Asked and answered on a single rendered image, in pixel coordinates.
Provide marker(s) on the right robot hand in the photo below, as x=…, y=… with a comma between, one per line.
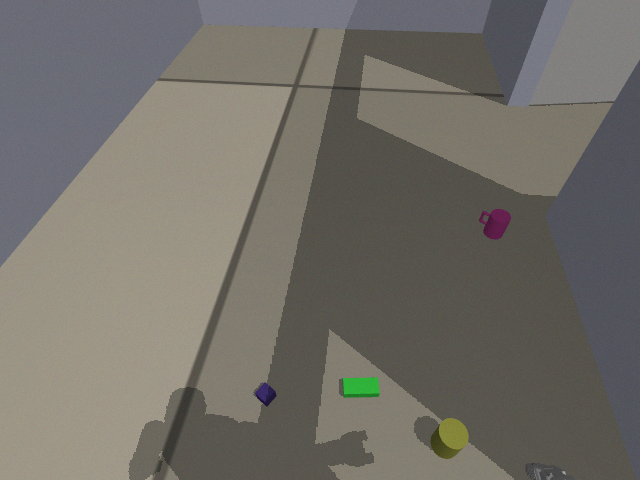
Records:
x=537, y=471

